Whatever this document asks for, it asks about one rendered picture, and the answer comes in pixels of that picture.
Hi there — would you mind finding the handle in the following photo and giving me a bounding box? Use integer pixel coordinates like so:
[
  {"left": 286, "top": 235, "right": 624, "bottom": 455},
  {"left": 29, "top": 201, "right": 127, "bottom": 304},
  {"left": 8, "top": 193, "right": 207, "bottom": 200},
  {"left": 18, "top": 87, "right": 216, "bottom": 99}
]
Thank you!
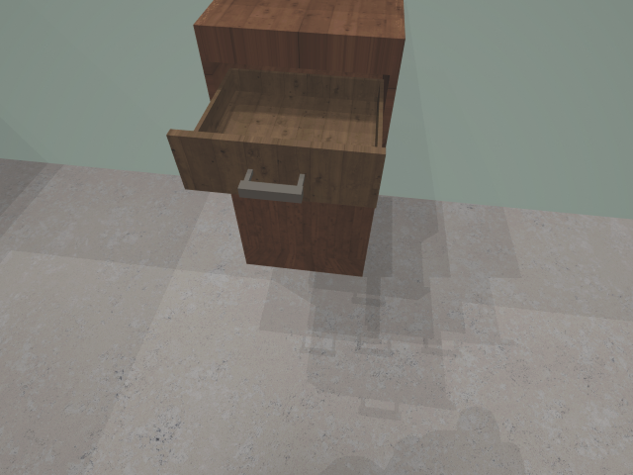
[{"left": 237, "top": 169, "right": 305, "bottom": 204}]

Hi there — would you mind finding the drawer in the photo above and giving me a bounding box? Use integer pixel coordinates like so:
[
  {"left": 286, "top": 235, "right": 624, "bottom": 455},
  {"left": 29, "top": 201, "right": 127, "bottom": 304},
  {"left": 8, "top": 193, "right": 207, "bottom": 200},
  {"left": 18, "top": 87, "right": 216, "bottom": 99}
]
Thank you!
[{"left": 166, "top": 68, "right": 386, "bottom": 208}]

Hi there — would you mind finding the cabinet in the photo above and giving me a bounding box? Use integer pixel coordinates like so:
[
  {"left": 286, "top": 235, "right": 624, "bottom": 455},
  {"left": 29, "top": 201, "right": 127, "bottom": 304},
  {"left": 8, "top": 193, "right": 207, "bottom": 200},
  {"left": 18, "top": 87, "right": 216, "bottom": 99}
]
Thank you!
[{"left": 193, "top": 0, "right": 406, "bottom": 277}]

